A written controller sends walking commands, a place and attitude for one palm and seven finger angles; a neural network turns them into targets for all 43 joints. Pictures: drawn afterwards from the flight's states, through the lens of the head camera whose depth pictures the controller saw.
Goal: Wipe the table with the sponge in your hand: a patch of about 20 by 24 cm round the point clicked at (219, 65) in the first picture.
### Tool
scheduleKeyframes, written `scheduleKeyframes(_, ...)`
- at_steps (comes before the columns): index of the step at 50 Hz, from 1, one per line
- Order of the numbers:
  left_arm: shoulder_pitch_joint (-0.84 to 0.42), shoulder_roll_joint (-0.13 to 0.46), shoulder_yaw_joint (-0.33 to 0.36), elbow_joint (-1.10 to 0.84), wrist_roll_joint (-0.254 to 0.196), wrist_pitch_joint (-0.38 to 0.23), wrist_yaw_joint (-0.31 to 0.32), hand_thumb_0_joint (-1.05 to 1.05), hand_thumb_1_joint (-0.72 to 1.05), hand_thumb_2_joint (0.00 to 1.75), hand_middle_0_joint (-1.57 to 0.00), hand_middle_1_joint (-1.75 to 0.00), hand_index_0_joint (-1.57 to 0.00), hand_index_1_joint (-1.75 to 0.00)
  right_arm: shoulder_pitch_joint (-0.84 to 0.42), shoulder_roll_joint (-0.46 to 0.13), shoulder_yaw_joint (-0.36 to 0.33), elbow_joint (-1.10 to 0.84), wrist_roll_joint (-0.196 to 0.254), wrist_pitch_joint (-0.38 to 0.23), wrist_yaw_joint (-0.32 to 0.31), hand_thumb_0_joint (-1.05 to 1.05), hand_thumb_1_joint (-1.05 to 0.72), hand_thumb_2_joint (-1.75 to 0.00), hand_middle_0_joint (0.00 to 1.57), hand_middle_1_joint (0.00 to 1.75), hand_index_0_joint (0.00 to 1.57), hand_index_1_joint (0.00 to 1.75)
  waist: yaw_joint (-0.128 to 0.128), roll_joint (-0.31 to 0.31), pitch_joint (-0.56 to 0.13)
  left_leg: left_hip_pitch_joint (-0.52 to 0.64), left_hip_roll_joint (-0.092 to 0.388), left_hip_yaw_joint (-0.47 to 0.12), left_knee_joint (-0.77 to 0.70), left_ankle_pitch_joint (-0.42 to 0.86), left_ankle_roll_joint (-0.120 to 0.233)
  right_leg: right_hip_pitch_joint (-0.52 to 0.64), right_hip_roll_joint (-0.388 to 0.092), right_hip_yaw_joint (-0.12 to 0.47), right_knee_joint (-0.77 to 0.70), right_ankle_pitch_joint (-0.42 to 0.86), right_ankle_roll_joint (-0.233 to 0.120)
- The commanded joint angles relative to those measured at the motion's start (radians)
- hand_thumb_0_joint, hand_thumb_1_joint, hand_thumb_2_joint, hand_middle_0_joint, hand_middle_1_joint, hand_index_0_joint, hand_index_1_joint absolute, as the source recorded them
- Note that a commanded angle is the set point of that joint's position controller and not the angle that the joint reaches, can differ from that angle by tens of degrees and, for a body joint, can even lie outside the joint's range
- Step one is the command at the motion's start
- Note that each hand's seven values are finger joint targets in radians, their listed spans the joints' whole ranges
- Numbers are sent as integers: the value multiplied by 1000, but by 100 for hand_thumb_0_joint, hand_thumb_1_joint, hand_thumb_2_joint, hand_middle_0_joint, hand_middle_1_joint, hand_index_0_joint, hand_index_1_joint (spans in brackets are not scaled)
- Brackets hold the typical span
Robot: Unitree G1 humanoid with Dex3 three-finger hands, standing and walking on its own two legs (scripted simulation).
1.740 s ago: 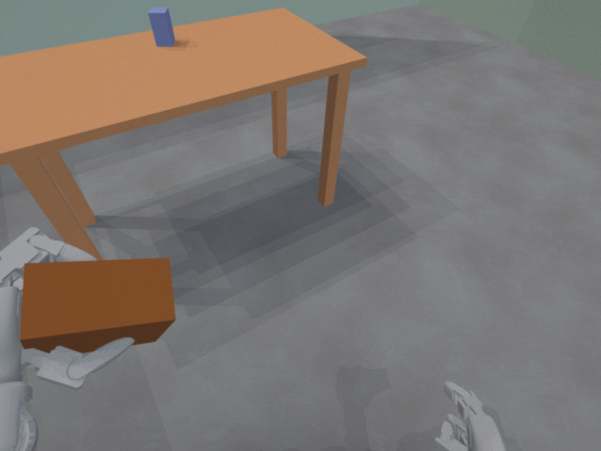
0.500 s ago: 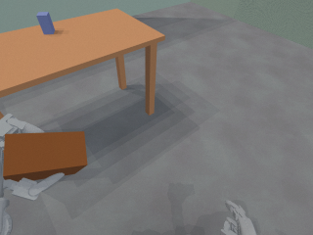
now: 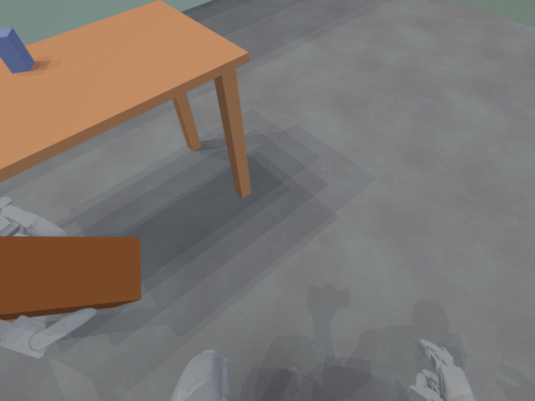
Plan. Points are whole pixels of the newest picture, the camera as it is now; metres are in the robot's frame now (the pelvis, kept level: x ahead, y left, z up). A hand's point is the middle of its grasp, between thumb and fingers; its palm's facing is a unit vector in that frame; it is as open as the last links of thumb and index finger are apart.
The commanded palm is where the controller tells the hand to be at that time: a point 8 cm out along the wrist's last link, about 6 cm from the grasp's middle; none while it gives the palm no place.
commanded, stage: walk to a spot facing it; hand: left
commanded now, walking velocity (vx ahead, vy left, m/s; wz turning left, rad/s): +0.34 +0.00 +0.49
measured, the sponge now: (87, 277) +0.23 +0.19 +0.16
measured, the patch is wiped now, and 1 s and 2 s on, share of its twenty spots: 0.00 0.00 0.00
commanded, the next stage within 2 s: take the last steps up to it in 0.46 s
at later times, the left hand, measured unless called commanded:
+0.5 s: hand (37, 177) +0.34 +0.27 +0.19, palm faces +0.48 -0.75 -0.45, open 10.4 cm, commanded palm +0.27 +0.31 +0.18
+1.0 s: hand (99, 134) +0.42 +0.23 +0.18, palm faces +0.52 -0.67 -0.54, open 10.4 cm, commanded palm +0.35 +0.27 +0.18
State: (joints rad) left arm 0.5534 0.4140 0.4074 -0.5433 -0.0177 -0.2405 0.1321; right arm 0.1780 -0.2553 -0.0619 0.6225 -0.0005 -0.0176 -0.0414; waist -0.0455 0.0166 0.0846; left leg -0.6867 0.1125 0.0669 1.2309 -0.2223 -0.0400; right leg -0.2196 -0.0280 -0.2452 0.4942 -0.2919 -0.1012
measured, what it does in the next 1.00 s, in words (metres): walks ahead: left foot, then right foot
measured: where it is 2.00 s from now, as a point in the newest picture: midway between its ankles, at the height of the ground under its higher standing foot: (264, 323)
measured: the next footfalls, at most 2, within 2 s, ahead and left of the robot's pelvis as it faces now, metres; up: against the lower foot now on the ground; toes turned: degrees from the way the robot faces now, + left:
left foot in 0.30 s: +0.21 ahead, +0.13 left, +0.00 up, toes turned +16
right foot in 0.72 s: +0.30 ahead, -0.13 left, +0.00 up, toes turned +3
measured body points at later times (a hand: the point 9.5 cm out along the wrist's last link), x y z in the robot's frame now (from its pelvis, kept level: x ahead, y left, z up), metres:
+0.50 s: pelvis +0.15 +0.01 -0.01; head +0.18 +0.03 +0.44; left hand +0.31 +0.31 +0.22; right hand +0.36 -0.15 -0.09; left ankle +0.17 +0.12 -0.74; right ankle +0.18 -0.14 -0.66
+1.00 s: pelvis +0.27 -0.04 +0.01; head +0.31 -0.05 +0.45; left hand +0.39 +0.26 +0.21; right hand +0.49 -0.26 -0.09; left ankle +0.26 +0.11 -0.68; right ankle +0.26 -0.13 -0.74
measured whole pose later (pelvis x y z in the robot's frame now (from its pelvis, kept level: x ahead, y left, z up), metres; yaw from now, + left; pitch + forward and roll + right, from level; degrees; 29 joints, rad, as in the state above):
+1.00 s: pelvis +0.27 -0.04 +0.01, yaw +15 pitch +1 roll +2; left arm 0.54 0.41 0.39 -0.54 -0.02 -0.25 0.15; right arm 0.18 -0.26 -0.06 0.59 0.00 -0.04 -0.06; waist -0.04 0.00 0.06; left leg -0.50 0.07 0.09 0.91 -0.31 -0.03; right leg -0.19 -0.09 -0.19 0.46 -0.29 -0.03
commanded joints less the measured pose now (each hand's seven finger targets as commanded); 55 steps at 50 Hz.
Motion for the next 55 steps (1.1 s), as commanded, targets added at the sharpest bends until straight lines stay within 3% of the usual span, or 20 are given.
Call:
scheduleKeyframes(1,-34,146,138,-129,-16,-49,38,0,10,130,-120,-160,-120,-160,-38,-41,0,-165,3,-40,2,0,-90,-90,20,30,20,30,44,-110,-158,-18,14,50,-271,31,20,228,-287,146,-166,530,11)
scheduleKeyframes(9,-172,130,69,-198,0,-29,62,0,10,130,-120,-160,-120,-160,-29,-26,12,-209,4,-59,-23,0,-90,-90,20,30,20,30,80,-139,-115,157,-54,173,-545,-34,58,235,-315,125,-100,656,-8)
scheduleKeyframes(12,-270,146,51,-243,2,-30,75,0,10,130,-120,-160,-120,-160,-6,-22,15,-202,-6,-73,-35,0,-90,-90,20,30,20,30,36,-91,-211,435,-142,236,-691,40,75,158,-280,45,192,741,24)
scheduleKeyframes(13,-286,133,27,-256,-1,-34,72,0,10,130,-120,-160,-120,-160,0,-33,13,-205,-4,-79,-40,0,-90,-90,20,30,20,30,8,-11,-259,627,-108,163,-736,102,97,45,-249,16,383,634,61)
scheduleKeyframes(14,-297,143,49,-292,-1,-49,74,0,10,130,-120,-160,-120,-160,-13,-44,12,-211,-10,-88,-37,0,-90,-90,20,30,20,30,17,175,-319,805,83,-162,-785,236,203,-138,-131,33,638,218,107)
scheduleKeyframes(15,-300,160,66,-298,-8,-63,72,0,10,130,-120,-160,-120,-160,-9,-39,28,-219,-7,-101,-25,0,-90,-90,20,30,20,30,38,300,-318,899,328,-588,-824,504,345,-376,-15,142,843,-321,122)
scheduleKeyframes(16,-313,220,89,-255,8,-56,64,0,10,130,-120,-160,-120,-160,-12,-40,35,-210,-4,-99,-9,0,-90,-90,20,30,20,30,24,156,-249,798,350,-646,-868,422,364,-423,-14,254,921,-338,105)
scheduleKeyframes(18,-257,240,143,-244,-7,-39,41,0,10,130,-120,-160,-120,-160,-61,-55,12,-194,-1,-86,-9,0,-90,-90,20,30,20,30,43,86,-223,671,316,-529,-879,309,336,-440,-79,279,898,-268,122)
scheduleKeyframes(22,-46,135,139,-311,-30,-53,25,0,10,130,-120,-160,-120,-160,-37,-37,5,-173,16,-95,12,0,-90,-90,20,30,20,30,63,205,-194,452,166,-182,-918,113,236,-327,-91,196,675,-88,141)
scheduleKeyframes(30,-161,47,28,-159,-16,-40,24,0,10,130,-120,-160,-120,-160,9,-59,0,-137,15,-141,-22,0,-90,-90,20,30,20,30,40,193,-168,487,146,-94,-873,200,188,-167,-11,67,262,-99,178)
scheduleKeyframes(33,-271,58,4,-156,3,-28,33,0,10,130,-120,-160,-120,-160,-15,-52,11,-133,18,-140,-33,0,-90,-90,20,30,20,30,51,189,-181,493,97,-58,-746,84,153,-32,17,33,32,-29,172)
scheduleKeyframes(34,-291,67,-1,-158,10,-29,33,0,10,130,-120,-160,-120,-160,-25,-40,17,-132,17,-139,-34,0,-90,-90,20,30,20,30,54,139,-186,453,71,-48,-648,13,133,43,-26,76,-76,30,159)
scheduleKeyframes(35,-299,98,8,-154,23,-23,37,0,10,130,-120,-160,-120,-160,-13,-21,20,-127,17,-131,-33,0,-90,-90,20,30,20,30,49,-57,-212,334,2,10,-435,-95,102,153,-179,268,-146,92,99)
scheduleKeyframes(36,-298,164,46,-157,23,-9,47,0,10,130,-120,-160,-120,-160,-65,-6,29,-151,12,-129,-37,0,-90,-90,20,30,20,30,71,-324,-195,56,-122,36,-153,-373,53,272,-407,636,-185,293,-14)
scheduleKeyframes(37,-330,182,61,-181,14,-9,53,0,10,130,-120,-160,-120,-160,-98,-32,36,-143,-2,-133,-40,0,-90,-90,20,30,20,30,75,-250,-192,7,-92,-78,-4,-368,43,246,-494,652,-199,321,-52)
scheduleKeyframes(39,-289,179,77,-177,6,-22,45,0,10,130,-120,-160,-120,-160,-88,-49,12,-125,1,-125,-31,0,-90,-90,20,30,20,30,53,-201,-139,9,-45,-107,83,-229,18,175,-433,593,-210,225,-51)
scheduleKeyframes(41,-122,177,122,-164,6,-42,42,0,10,130,-120,-160,-120,-160,-93,-37,19,-114,-1,-93,-27,0,-90,-90,20,30,20,30,54,-107,-131,-7,-35,-90,65,-165,9,181,-354,395,-154,470,-29)
scheduleKeyframes(44,-46,162,151,-160,-5,-61,43,0,10,130,-120,-160,-120,-160,-91,-24,18,-145,2,-60,-19,0,-90,-90,20,30,20,30,46,-129,-186,31,-26,-32,-122,-113,3,243,-309,240,-129,601,-13)
scheduleKeyframes(49,12,122,133,-134,-21,-63,57,0,10,130,-120,-160,-120,-160,-53,-25,3,-186,2,-61,-13,0,-90,-90,20,30,20,30,66,-176,-211,122,-43,71,-456,-77,18,282,-306,228,-120,638,-21)
scheduleKeyframes(55,-125,104,68,-148,-6,-40,71,0,10,130,-120,-160,-120,-160,-21,-40,-9,-186,-1,-74,-23,0,-90,-90,20,30,20,30,56,-201,-202,340,-86,138,-688,-27,43,184,-293,207,-48,480,-1)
